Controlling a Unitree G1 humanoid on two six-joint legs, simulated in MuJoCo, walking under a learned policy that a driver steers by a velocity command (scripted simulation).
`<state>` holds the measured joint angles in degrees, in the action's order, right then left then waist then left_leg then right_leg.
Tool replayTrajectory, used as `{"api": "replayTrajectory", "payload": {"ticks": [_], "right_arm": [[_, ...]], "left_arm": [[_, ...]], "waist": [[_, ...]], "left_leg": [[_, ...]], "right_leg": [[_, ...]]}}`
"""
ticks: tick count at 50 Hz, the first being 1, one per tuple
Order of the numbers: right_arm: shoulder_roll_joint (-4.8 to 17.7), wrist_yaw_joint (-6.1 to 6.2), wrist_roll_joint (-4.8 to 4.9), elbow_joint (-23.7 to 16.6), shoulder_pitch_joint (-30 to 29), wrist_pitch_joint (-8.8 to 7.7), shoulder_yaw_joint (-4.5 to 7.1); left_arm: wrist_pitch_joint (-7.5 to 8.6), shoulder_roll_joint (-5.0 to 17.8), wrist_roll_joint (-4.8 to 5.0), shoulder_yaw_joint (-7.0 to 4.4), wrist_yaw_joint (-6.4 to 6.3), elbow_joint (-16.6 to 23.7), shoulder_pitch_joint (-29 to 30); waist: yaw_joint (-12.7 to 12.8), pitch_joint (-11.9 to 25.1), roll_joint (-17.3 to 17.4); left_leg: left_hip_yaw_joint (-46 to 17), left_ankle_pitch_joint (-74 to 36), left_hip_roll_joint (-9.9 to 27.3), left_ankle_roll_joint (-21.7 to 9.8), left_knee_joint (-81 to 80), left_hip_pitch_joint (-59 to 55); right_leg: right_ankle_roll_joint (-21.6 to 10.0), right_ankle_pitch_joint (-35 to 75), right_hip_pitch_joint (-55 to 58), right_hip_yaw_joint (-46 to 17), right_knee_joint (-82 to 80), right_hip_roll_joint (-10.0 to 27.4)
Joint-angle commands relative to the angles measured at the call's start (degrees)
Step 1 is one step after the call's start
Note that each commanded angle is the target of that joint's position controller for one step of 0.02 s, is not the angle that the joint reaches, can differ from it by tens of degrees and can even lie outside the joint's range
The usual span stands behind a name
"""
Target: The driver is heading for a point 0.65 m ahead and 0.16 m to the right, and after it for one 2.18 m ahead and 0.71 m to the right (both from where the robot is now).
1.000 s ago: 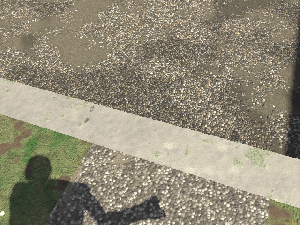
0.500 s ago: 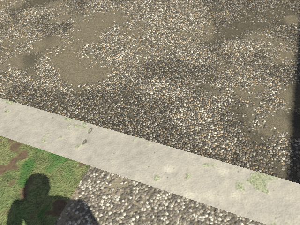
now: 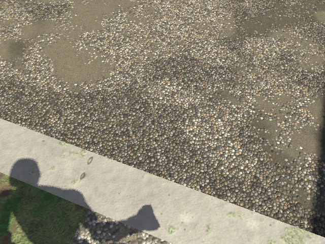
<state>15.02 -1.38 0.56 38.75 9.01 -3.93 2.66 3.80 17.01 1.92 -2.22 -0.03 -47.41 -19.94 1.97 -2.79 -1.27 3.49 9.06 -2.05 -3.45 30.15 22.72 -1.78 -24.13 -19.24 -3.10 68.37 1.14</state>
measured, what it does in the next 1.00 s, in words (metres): walks ahead: right foot, then left foot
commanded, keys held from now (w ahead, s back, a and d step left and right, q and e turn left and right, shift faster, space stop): w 0.72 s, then w+e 0.28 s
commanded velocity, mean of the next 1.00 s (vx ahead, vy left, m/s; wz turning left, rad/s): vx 0.50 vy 0.00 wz -0.07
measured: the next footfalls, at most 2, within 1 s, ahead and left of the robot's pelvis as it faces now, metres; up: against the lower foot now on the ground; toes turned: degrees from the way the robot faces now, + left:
right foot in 0.38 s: +0.37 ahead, -0.14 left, +0.00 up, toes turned -2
left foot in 0.86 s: +0.51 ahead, +0.07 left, +0.00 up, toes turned +0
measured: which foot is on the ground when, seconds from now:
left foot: down 0.00-0.40, up 0.42-0.84, down 0.86-1.00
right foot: up 0.00-0.36, down 0.38-0.86, up 0.88-1.00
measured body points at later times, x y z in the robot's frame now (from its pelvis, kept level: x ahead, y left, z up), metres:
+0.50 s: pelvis +0.25 -0.05 +0.00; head +0.27 -0.07 +0.44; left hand +0.36 +0.20 -0.11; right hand +0.28 -0.33 -0.15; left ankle +0.16 +0.09 -0.63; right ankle +0.33 -0.14 -0.73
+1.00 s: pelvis +0.41 -0.02 +0.00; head +0.41 -0.01 +0.45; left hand +0.52 +0.24 -0.12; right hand +0.53 -0.28 -0.10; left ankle +0.47 +0.07 -0.73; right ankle +0.36 -0.14 -0.65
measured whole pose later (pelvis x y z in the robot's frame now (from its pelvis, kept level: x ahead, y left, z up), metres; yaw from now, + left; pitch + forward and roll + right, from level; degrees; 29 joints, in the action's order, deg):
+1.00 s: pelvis +0.41 -0.02 +0.00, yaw -5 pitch -1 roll +0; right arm 12.2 1.3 -0.8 40.4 12.2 -1.2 0.5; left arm -3.9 14.8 0.3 -3.3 -1.8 -40.0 -16.9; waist 0.6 -0.4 -1.6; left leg 5.8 13.0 1.0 -2.6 34.3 20.9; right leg -0.2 -26.2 -26.5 -5.0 66.4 -4.5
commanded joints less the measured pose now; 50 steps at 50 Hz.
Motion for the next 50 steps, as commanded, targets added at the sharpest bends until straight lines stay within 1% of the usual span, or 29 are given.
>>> {"api": "replayTrajectory", "payload": {"ticks": [1, 4, 8, 10, 15, 17, 18, 19, 20, 21, 22, 23, 24, 25, 26, 29, 31, 36, 37, 39, 40, 42, 43, 44, 45, 46, 47, 48, 50], "right_arm": [[4.90, 0.17, -1.30, -0.92, 4.10, -1.27, 1.30], [5.57, 0.20, -1.00, 0.99, 4.99, -2.53, 1.51], [7.35, 1.62, -1.04, 3.36, 8.73, -1.31, 1.88], [7.66, 1.90, -0.14, 4.73, 11.01, -0.64, 1.79], [8.65, 2.08, 0.26, 7.28, 15.12, 1.06, 1.80], [9.14, 2.30, 0.86, 8.63, 16.21, 2.25, 2.01], [9.21, 2.67, 1.09, 8.93, 15.57, 2.33, 1.89], [8.61, 2.99, 0.91, 8.51, 14.92, 2.24, 1.52], [3.80, 2.97, -0.46, 8.32, 20.56, 1.01, 0.14], [2.81, 2.01, 0.54, 8.18, 22.83, 0.13, -0.48], [7.51, 1.94, 2.00, 7.10, 16.83, 0.03, 1.29], [7.73, 2.33, 2.43, 5.80, 10.79, 0.47, 1.43], [6.35, 2.97, 1.67, 5.59, 9.60, 1.13, 1.05], [5.29, 2.64, -3.17, 3.76, 9.29, 3.11, 1.05], [3.51, 2.30, -3.51, 5.08, 11.38, 4.73, 0.80], [4.31, 2.15, -1.89, 5.55, 12.53, 6.96, 1.47], [3.01, 2.16, -2.33, 3.36, 7.36, 7.14, 0.99], [2.42, 2.50, -2.20, 2.17, 1.36, 6.15, 0.09], [2.20, 2.62, -2.28, 1.30, -0.55, 6.15, -0.15], [1.93, 2.56, -1.86, -0.32, -2.14, 5.64, -0.51], [2.39, 2.15, -2.14, -0.41, -0.53, 5.09, -0.51], [3.19, 2.30, -2.28, 1.75, 6.92, 3.72, -0.21], [4.73, 2.78, -3.32, 2.49, 12.76, 2.80, 0.00], [9.61, 3.07, -2.68, 1.81, 15.04, 1.88, 1.16], [12.44, 2.93, -0.45, 2.56, 17.23, 2.30, 2.47], [9.57, 2.76, -0.45, 1.02, 14.34, 2.30, 1.50], [7.09, 2.72, -1.22, -0.59, 9.22, 2.12, 0.69], [4.74, 2.79, -1.65, -1.84, 5.06, 2.11, -0.15], [3.69, 3.11, -1.11, -3.58, -0.75, 1.71, -0.74]], "left_arm": [[0.42, 5.69, -0.38, -1.89, -0.50, 4.53, -0.87], [-1.15, 3.68, -0.96, -1.51, -0.80, 5.10, 0.16], [-0.88, 1.17, -2.12, -0.41, -0.29, 8.24, 9.23], [-0.51, 0.19, -1.87, 0.01, -0.06, 9.15, 11.84], [-0.27, 1.58, -1.64, -0.39, 1.02, 11.71, 15.56], [-0.31, 2.24, -1.58, -0.94, 1.35, 12.02, 12.31], [-0.12, 3.87, -1.84, -2.10, 1.48, 10.91, 7.29], [-0.13, 7.10, -2.65, -3.61, 1.30, 8.06, -1.79], [-0.92, 10.29, -2.77, -4.39, 0.90, 7.17, -9.75], [-2.00, 9.56, -1.49, -3.96, 1.82, 6.39, -12.33], [-2.32, 6.14, -1.28, -3.13, 1.66, 7.98, -7.27], [-2.72, 3.34, -1.89, -2.25, 1.21, 8.73, -3.30], [-2.41, 1.31, -2.90, -1.44, 1.07, 9.14, -0.28], [-2.04, 3.85, -4.46, -1.96, -0.13, 7.38, -0.34], [-1.30, 3.86, -4.77, -2.03, -0.44, 6.64, -0.70], [0.20, 1.62, -3.12, -1.27, 0.12, 5.74, -1.43], [-0.05, 1.98, -1.96, -1.37, -0.10, 5.08, -2.42], [-0.85, 3.49, -1.87, -1.93, 0.03, 4.94, -3.26], [-1.27, 2.30, -1.17, -1.67, 0.10, 5.61, -3.01], [-2.52, 3.11, -1.41, -1.86, -0.21, 5.75, -3.60], [-3.24, 3.97, -1.46, -1.99, -0.58, 6.04, -4.48], [-4.31, 4.51, -1.17, -2.08, -1.20, 7.10, -3.42], [-4.66, 2.56, -1.33, -1.64, -1.63, 7.94, -2.34], [-4.74, -2.09, -0.42, -0.31, -1.57, 10.37, -3.79], [-5.48, 0.09, -1.48, -0.87, -2.26, 12.04, -0.98], [-5.89, 3.69, -2.14, -2.17, -2.56, 11.77, 0.93], [-6.15, 3.17, -1.85, -2.33, -2.42, 12.10, 2.58], [-6.73, 2.47, -1.59, -2.39, -2.10, 12.05, 2.33], [-8.47, 1.64, -1.71, -2.24, -1.97, 12.85, 4.05]], "waist": [[-0.69, 4.95, 6.64], [0.23, 2.40, 5.43], [-2.01, 0.55, 3.73], [-3.21, 0.38, 4.57], [-4.40, -0.32, 6.09], [-2.64, 0.24, 6.23], [0.12, 2.72, 4.89], [3.52, 8.51, 1.60], [3.87, 17.94, -9.23], [3.77, 23.83, -18.35], [3.29, 14.04, -10.79], [2.52, 7.52, -5.52], [0.57, 4.14, -1.66], [-2.01, 6.13, -0.52], [-2.93, 5.61, -2.83], [-4.34, 4.10, -5.11], [-4.05, 1.91, -4.36], [-1.91, 1.10, -4.91], [-1.02, 1.35, -4.50], [-0.27, 0.55, -5.09], [-0.17, 2.01, -3.63], [-3.59, 3.64, -0.30], [-5.23, 5.02, 2.11], [-5.27, 9.86, 12.90], [-8.50, 10.49, 20.02], [-7.04, 7.54, 10.18], [-4.86, 6.61, 7.94], [-2.78, 6.49, 8.00], [-0.04, 6.07, 9.27]], "left_leg": [[-20.38, 1.82, 14.47, -10.34, -18.56, -13.23], [-15.32, -4.60, 14.09, -12.21, -21.01, -8.02], [-9.62, -12.14, 12.13, -10.63, -18.92, -9.23], [-7.63, -12.41, 11.36, -9.52, -17.04, -8.78], [-10.28, -13.22, 15.03, -8.88, -11.35, -13.86], [-11.27, -17.33, 16.02, -7.92, -6.67, -17.30], [-9.49, -24.30, 13.97, -6.40, -1.01, -16.34], [-5.87, -23.83, 8.86, -3.88, 11.86, -11.42], [-2.74, 0.62, 1.26, 0.68, 36.43, 4.99], [-9.64, 26.20, -3.73, 1.39, 47.58, 17.14], [-12.30, 23.22, -0.68, 1.37, 51.24, 23.19], [-10.21, 19.03, 1.50, 1.38, 51.10, 24.69], [-9.69, 14.93, 3.30, 1.43, 48.01, 22.73], [-9.40, 11.15, 4.23, 1.39, 40.90, 16.06], [-7.82, 9.85, 4.11, 1.91, 39.97, 11.94], [-7.02, 7.16, 3.49, 2.55, 35.10, 10.95], [-7.22, 1.77, 4.87, 2.97, 28.64, 13.85], [-3.83, -2.79, 4.53, 3.58, 12.60, 7.63], [-2.66, -4.07, 4.40, 3.92, 9.93, 6.61], [-1.40, -2.19, 3.68, 3.58, 6.89, 3.43], [-0.98, 0.17, 2.72, 3.07, 6.08, 1.10], [-1.89, -1.51, 2.13, 2.07, -0.23, -8.59], [-6.21, -7.25, 6.11, 0.25, -0.53, -15.36], [-17.03, -15.48, 17.35, -3.97, -1.80, -26.55], [-28.92, -16.56, 25.53, -9.67, -7.89, -23.76], [-26.90, -16.21, 24.97, -10.03, -8.03, -18.81], [-22.01, -18.41, 23.40, -9.23, -8.09, -14.57], [-16.98, -21.75, 21.43, -7.51, -8.16, -11.73], [-8.85, -31.50, 18.78, -5.83, -9.22, -4.88]], "right_leg": [[0.24, 7.57, -14.70, -2.38, 1.45, 6.15], [1.92, 9.66, -14.69, -1.32, -3.85, 6.71], [2.76, 23.42, -17.24, 0.43, -19.55, 6.24], [2.39, 29.18, -14.40, 1.64, -25.73, 4.84], [-0.65, 23.67, -12.93, 2.54, -31.40, 2.29], [-2.77, 18.97, -10.81, 3.93, -33.95, 1.36], [-4.33, 21.30, -2.92, 5.94, -36.75, -0.61], [-6.45, 30.76, 10.38, 3.59, -35.76, 1.15], [-13.77, 32.51, 30.11, -14.96, -36.28, 14.75], [-18.44, 8.42, 35.19, -36.83, -49.51, 20.73], [-15.56, -2.84, 27.73, -35.35, -51.97, 19.86], [-13.18, -5.02, 19.98, -28.59, -52.42, 18.58], [-11.94, -3.90, 12.59, -23.15, -53.83, 16.17], [-8.35, 2.42, 8.63, -16.33, -53.88, 14.31], [-7.89, 6.88, 4.24, -12.75, -54.79, 12.24], [-9.30, 15.12, 1.99, -8.39, -55.63, 10.75], [-9.70, 14.30, 2.83, -7.61, -56.30, 10.65], [-8.87, 21.06, 3.88, -3.37, -53.34, 9.63], [-8.61, 20.37, 4.38, -3.97, -52.89, 9.12], [-9.31, 23.03, 4.03, -5.21, -49.38, 9.26], [-9.39, 24.14, 5.02, -7.01, -48.19, 9.91], [-7.47, 20.01, 4.10, -8.84, -42.52, 8.53], [-5.67, 17.32, 0.40, -6.79, -34.42, 4.84], [-2.30, 1.43, -9.84, -0.76, -18.30, -3.85], [-0.61, -13.69, -17.62, 1.34, -4.39, -8.65], [-0.14, -10.17, -18.37, -4.77, 2.25, -6.87], [0.68, -6.81, -17.35, -4.67, 5.03, -5.48], [1.52, -3.20, -15.09, -4.84, 4.44, -4.34], [3.26, 1.94, -8.00, -3.89, 0.79, -3.69]]}}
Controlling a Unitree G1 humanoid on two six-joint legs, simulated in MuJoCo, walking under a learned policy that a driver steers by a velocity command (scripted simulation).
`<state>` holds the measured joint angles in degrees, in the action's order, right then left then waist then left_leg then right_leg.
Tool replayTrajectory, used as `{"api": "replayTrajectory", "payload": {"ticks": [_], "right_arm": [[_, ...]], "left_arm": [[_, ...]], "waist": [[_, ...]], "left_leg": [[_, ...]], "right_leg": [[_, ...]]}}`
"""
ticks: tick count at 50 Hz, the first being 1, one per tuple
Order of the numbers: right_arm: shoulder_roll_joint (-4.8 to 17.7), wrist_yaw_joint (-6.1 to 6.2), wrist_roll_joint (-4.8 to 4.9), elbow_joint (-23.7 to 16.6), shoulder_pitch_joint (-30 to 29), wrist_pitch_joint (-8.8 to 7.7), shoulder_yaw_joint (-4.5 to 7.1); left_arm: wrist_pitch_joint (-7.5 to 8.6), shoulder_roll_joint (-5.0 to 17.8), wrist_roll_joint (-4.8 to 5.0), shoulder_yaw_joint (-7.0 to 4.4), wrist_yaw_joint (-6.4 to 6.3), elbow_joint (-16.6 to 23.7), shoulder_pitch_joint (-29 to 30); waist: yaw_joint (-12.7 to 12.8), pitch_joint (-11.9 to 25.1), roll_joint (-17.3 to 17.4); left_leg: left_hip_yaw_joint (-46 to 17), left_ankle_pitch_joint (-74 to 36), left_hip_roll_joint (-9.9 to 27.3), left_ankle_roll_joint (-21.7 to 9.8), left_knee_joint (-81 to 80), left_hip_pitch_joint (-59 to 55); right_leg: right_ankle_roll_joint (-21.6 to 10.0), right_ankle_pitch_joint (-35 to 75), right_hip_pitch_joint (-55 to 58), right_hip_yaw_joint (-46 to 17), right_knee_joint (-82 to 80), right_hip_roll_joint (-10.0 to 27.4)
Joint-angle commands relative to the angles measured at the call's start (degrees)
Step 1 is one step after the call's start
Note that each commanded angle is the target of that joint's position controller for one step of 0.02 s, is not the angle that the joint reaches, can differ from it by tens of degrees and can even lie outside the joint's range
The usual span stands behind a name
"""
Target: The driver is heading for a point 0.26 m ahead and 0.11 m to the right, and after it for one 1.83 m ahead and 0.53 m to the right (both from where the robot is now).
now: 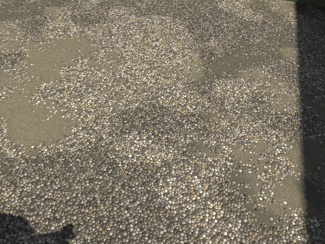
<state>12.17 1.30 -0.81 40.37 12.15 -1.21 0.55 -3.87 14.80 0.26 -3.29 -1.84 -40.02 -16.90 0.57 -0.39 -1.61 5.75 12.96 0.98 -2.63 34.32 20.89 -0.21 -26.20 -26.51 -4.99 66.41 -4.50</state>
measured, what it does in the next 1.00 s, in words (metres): steps on the spot, turning right: right foot, then left foot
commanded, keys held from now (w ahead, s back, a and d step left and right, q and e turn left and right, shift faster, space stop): w+e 0.20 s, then e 0.38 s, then w+e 0.16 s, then e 0.08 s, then no key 0.18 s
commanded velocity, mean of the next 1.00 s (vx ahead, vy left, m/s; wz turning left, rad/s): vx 0.28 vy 0.00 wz -0.52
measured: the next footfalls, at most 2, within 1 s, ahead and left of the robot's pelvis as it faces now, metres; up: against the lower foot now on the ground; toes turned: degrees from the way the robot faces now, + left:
right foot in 0.22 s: +0.04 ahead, -0.10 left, +0.00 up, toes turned -6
left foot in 0.56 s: +0.13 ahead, +0.07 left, +0.00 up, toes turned -12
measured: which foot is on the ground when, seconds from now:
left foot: down 0.00-0.22, up 0.24-0.54, down 0.56-1.00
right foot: up 0.00-0.20, down 0.22-0.58, up 0.60-0.86, down 0.88-1.00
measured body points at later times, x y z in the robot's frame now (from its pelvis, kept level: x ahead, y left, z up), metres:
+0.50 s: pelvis -0.01 +0.00 +0.01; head +0.01 -0.02 +0.46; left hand +0.21 +0.20 -0.08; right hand +0.12 -0.31 -0.07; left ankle +0.09 +0.10 -0.70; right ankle +0.01 -0.10 -0.73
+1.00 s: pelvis +0.00 -0.01 +0.01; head +0.00 -0.03 +0.46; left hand +0.29 +0.09 -0.07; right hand +0.01 -0.30 -0.09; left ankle +0.08 +0.08 -0.72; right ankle -0.01 -0.11 -0.73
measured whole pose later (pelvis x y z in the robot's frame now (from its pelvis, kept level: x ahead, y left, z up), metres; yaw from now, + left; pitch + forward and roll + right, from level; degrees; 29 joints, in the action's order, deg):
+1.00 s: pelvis +0.00 -0.01 +0.01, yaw -32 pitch +0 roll +1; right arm 14.1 -1.2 -0.1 35.3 10.1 4.6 -0.3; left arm -4.5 13.0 -0.8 0.6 -0.2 -34.8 -6.8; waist -0.2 0.2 1.6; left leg 2.0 22.8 -0.1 1.3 34.8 17.3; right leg -2.2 -12.5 -18.2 -5.4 31.0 -4.3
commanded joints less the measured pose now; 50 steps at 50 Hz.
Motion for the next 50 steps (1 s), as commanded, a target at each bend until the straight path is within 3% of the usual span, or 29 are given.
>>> {"api": "replayTrajectory", "payload": {"ticks": [1, 4, 6, 9, 10, 11, 12, 13, 14, 16, 18, 21, 25, 26, 27, 28, 29, 30, 31, 32, 34, 40, 42, 43, 44, 45, 46, 47, 50], "right_arm": [[7.00, 0.21, 0.03, -5.25, -4.38, -1.29, 1.36], [7.80, -0.70, -0.39, -4.53, -3.72, -1.59, 1.51], [9.55, -0.87, -1.13, -4.26, -2.02, -0.92, 2.09], [10.20, -0.01, -0.53, -5.55, -4.69, 0.54, 2.66], [9.35, 0.33, 0.06, -6.24, -6.49, 1.18, 2.49], [7.34, 0.60, 0.20, -7.02, -6.37, 2.25, 2.01], [6.71, 0.76, 0.05, -12.67, -11.13, 3.21, 1.27], [10.18, 1.23, -0.40, -13.11, -15.08, 3.42, 1.92], [10.31, 1.13, 0.38, -11.85, -12.62, 3.46, 2.23], [11.45, 1.41, 0.30, -9.86, -7.98, 3.11, 2.73], [8.92, 0.70, -0.60, -9.73, -9.30, 4.19, 1.99], [7.25, 0.02, -2.08, -9.10, -9.19, 6.62, 1.16], [6.41, -0.73, -0.53, -9.75, -11.27, 6.26, 0.28], [5.99, -0.88, -0.38, -9.67, -10.51, 6.00, 0.08], [5.08, -1.03, -0.15, -8.42, -7.59, 5.77, -0.03], [4.82, -0.65, -0.68, -7.89, -5.16, 5.36, -0.15], [8.34, -0.19, -1.12, -8.21, -3.64, 4.77, 0.72], [11.07, -0.27, -0.92, -8.41, -2.46, 4.46, 1.38], [11.17, -0.23, -0.89, -8.47, -2.82, 4.32, 1.35], [10.26, -0.20, -0.76, -8.95, -4.94, 4.08, 1.11], [9.40, -0.23, -0.54, -9.88, -8.77, 3.30, 0.81], [7.93, -1.75, -0.70, -9.63, -5.97, 3.28, 0.96], [8.36, -1.52, -0.59, -9.44, -5.46, 4.02, 0.97], [7.94, -1.52, 0.05, -9.27, -5.68, 4.39, 0.95], [8.24, -1.59, 0.13, -9.09, -5.30, 4.88, 1.17], [6.50, -1.92, 0.78, -10.46, -5.93, 4.96, 0.64], [4.57, -2.27, 0.64, -12.44, -8.55, 4.93, -0.15], [5.60, -2.42, 0.33, -12.60, -8.71, 4.98, -0.02], [5.83, -2.47, 1.21, -10.39, -4.80, 4.38, 0.30]], "left_arm": [[-1.43, 3.42, -0.06, -0.99, -0.11, 5.60, 0.85], [-1.96, 1.39, -1.31, 0.61, 0.59, 6.70, 3.27], [-2.62, 2.16, -1.14, 1.18, 1.54, 8.14, 6.72], [-2.51, 1.99, -1.17, 1.95, 2.33, 9.55, 7.59], [-2.09, 1.14, -1.53, 2.30, 2.55, 9.12, 5.71], [-1.72, 2.81, -2.05, 2.00, 2.53, 8.61, 2.76], [-2.05, 12.10, -0.01, -0.65, 2.57, 9.40, 1.76], [-1.88, 13.65, -0.06, -1.67, 1.79, 9.37, -0.24], [-1.43, 12.46, -0.64, -1.31, 0.99, 9.54, 1.35], [-1.01, 8.58, -0.63, -0.05, 0.44, 10.71, 7.40], [-0.71, 5.90, -0.95, 1.04, 0.79, 11.83, 11.88], [-0.41, 6.42, -1.33, 0.73, 1.83, 11.50, 11.57], [-0.65, 9.45, -1.00, -0.66, 2.16, 10.59, 9.66], [-0.76, 9.62, -0.91, -0.75, 2.21, 10.64, 10.43], [-0.56, 9.97, 0.12, -0.98, 2.37, 11.00, 12.51], [-0.29, 8.87, 0.89, -0.77, 2.39, 10.96, 12.38], [0.03, 6.30, 2.03, -0.24, 2.57, 11.93, 12.59], [0.11, 6.10, 2.41, -0.25, 2.30, 12.48, 14.57], [0.19, 8.26, 1.00, -0.86, 1.97, 11.53, 14.33], [0.23, 8.55, 0.73, -1.07, 2.08, 10.68, 13.91], [-0.22, 8.14, 0.36, -0.96, 2.53, 9.79, 12.62], [-1.65, 5.74, 0.63, 0.69, 1.68, 10.37, 13.69], [-1.41, 5.40, -0.52, 1.05, 2.26, 9.99, 12.37], [-1.00, 4.59, -0.93, 1.44, 2.29, 9.22, 11.94], [-0.80, 3.96, -1.82, 2.05, 2.10, 9.43, 11.28], [-0.40, 7.19, -2.14, 1.46, 1.96, 9.93, 11.89], [-0.14, 10.53, -0.53, 0.19, 2.01, 9.83, 12.74], [0.03, 9.88, -0.64, 0.50, 1.92, 10.02, 12.83], [0.79, 6.21, -1.15, 1.75, 0.59, 9.60, 15.65]], "waist": [[2.12, 4.43, 10.44], [2.51, 4.83, 8.40], [0.70, 6.01, 10.84], [1.60, 8.69, 9.32], [3.16, 9.11, 6.42], [4.09, 7.77, -3.69], [5.88, 4.36, -18.36], [8.09, 0.46, -13.76], [5.31, 1.53, -12.54], [0.04, 2.95, -8.08], [-1.84, 3.92, -5.26], [-1.27, 5.22, -3.74], [1.32, 4.56, -5.03], [1.20, 4.00, -5.03], [-1.29, 4.26, -3.62], [-1.74, 4.92, -1.41], [-2.24, 6.55, 7.50], [-4.74, 5.84, 15.37], [-4.06, 3.48, 12.25], [-2.31, 2.55, 9.16], [-0.05, 2.16, 9.44], [-1.00, 3.42, 9.42], [-0.84, 4.24, 9.81], [0.24, 4.62, 7.28], [0.92, 3.94, 5.01], [0.27, 3.42, -2.56], [0.59, 1.04, -12.48], [1.28, 0.30, -13.42], [-0.93, 5.60, -7.82]], "left_leg": [[-8.84, -38.56, 15.09, -6.65, -12.79, -2.35], [-2.85, -35.47, 13.00, -4.60, -9.69, -2.76], [-2.75, -30.78, 13.33, -4.97, -8.26, -4.84], [-3.99, -11.83, 14.56, -2.91, -6.97, -4.18], [-2.74, -2.45, 13.24, -0.65, -3.87, -0.26], [1.25, 4.45, 8.47, 2.49, 7.32, 6.64], [2.23, 21.50, -2.03, 5.83, 14.67, 23.47], [-4.72, 23.89, -3.05, 6.90, 21.37, 28.01], [-7.26, 21.07, -2.64, 7.85, 27.81, 27.10], [-8.27, 12.16, -0.90, 8.67, 27.64, 21.07], [-7.99, 7.22, -1.67, 8.75, 22.29, 12.43], [-7.69, 7.70, -3.28, 8.02, 15.49, 8.44], [-7.72, 8.27, -4.05, 4.33, 3.48, 0.35], [-7.91, 7.33, -4.08, 3.15, -0.48, -2.78], [-7.34, 1.42, -4.16, 2.27, -6.28, -9.22], [-8.65, 0.84, -1.20, 1.37, -10.16, -17.94], [-18.27, 4.70, 7.18, -0.89, -12.08, -26.79], [-28.29, 9.12, 14.12, -3.93, -19.23, -23.73], [-31.17, 10.01, 15.70, -5.61, -20.51, -18.85], [-29.27, 12.99, 14.83, -6.08, -21.19, -15.36], [-23.63, 11.85, 11.89, -5.19, -21.63, -10.83], [-11.38, 1.00, 9.40, -5.94, -16.56, -7.15], [-10.96, 5.71, 9.40, -5.68, -15.33, -6.28], [-10.33, 8.50, 8.58, -4.42, -13.83, -4.95], [-9.78, 10.45, 7.85, -2.00, -11.82, -2.00], [-6.14, 14.02, 4.06, 1.10, -6.88, 2.11], [-0.42, 13.76, -1.12, 3.88, -1.14, 3.94], [-2.81, 14.55, -1.47, 4.33, 1.03, 6.02], [-6.96, 9.16, -0.61, 4.37, -0.46, 0.88]], "right_leg": [[2.20, 5.01, 1.33, -0.48, 1.31, 1.77], [1.42, 7.72, 5.02, 2.95, -13.88, 3.35], [0.08, 4.78, 5.82, 5.30, -17.23, 2.72], [-2.51, 6.39, 11.63, 6.76, -24.98, 2.94], [-3.89, 8.02, 17.83, 6.09, -30.80, 2.51], [-6.40, 5.83, 22.40, -3.74, -37.63, 6.57], [-12.62, 13.16, 24.56, -25.78, -43.45, 16.84], [-17.49, 30.02, 20.53, -30.78, -44.78, 20.50], [-18.64, 34.59, 19.61, -28.48, -44.44, 20.15], [-15.16, 36.30, 14.62, -21.40, -44.91, 16.16], [-11.49, 33.49, 9.87, -16.26, -45.39, 11.25], [-9.98, 29.35, 11.39, -16.10, -44.47, 9.22], [-9.89, 12.15, 9.47, -21.80, -47.39, 10.04], [-9.22, 8.16, 8.33, -23.99, -48.20, 9.72], [-7.56, 5.32, 6.00, -24.69, -47.68, 9.58], [-5.41, 1.36, 0.76, -23.92, -45.97, 8.08], [-2.48, -4.54, -8.42, -17.87, -38.98, 3.73], [-0.86, -5.96, -10.91, -7.03, -28.59, -2.89], [0.23, -4.47, -10.07, -6.62, -23.93, -2.58], [0.97, -1.19, -8.23, -5.78, -21.14, -1.20], [2.08, 3.51, -5.00, -3.31, -17.17, -0.13], [2.86, 5.88, 3.45, 2.48, -25.75, 2.13], [1.49, 6.76, 8.46, 5.17, -31.57, 1.25], [0.52, 10.69, 12.78, 5.28, -36.68, 1.01], [-0.38, 13.36, 16.93, 1.93, -40.71, 2.32], [-2.52, 8.85, 17.24, -8.81, -44.55, 7.78], [-5.34, 4.78, 12.06, -18.34, -49.79, 11.82], [-7.52, 7.80, 13.28, -22.52, -50.92, 14.61], [-7.36, 23.66, 16.22, -17.57, -47.45, 13.06]]}}
Velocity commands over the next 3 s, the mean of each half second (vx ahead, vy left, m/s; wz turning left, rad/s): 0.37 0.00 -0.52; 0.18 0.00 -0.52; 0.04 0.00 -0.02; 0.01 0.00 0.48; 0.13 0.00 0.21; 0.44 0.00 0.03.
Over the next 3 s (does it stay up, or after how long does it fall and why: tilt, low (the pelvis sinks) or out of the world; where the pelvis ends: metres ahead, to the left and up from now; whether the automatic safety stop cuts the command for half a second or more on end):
stays up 0.08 -0.05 0.00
